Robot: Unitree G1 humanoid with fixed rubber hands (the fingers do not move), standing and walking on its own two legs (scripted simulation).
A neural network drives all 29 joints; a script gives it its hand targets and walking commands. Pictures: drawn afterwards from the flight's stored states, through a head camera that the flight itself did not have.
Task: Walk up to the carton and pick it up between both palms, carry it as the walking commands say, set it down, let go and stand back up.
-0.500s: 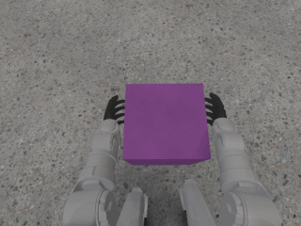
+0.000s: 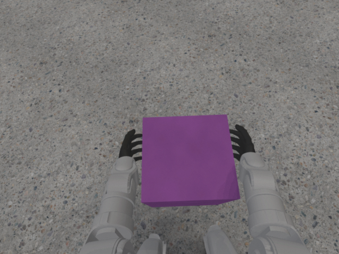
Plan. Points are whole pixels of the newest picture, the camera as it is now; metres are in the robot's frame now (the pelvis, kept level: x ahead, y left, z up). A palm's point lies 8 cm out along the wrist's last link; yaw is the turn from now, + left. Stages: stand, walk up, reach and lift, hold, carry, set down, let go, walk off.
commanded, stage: reach and lift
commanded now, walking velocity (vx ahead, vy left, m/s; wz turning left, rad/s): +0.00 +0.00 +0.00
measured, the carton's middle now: (184, 166) +0.35 -0.02 -0.12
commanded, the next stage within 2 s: none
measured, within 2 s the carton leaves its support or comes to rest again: neither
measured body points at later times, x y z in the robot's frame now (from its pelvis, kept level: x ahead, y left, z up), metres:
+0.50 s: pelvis +0.00 +0.00 +0.04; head +0.05 -0.02 +0.49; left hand +0.35 +0.13 +0.02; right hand +0.34 -0.17 +0.02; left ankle +0.01 +0.14 -0.67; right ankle +0.05 -0.15 -0.67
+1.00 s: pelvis +0.01 +0.00 +0.06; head -0.02 -0.01 +0.51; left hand +0.33 +0.14 +0.09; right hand +0.32 -0.16 +0.09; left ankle +0.01 +0.14 -0.67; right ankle +0.05 -0.15 -0.67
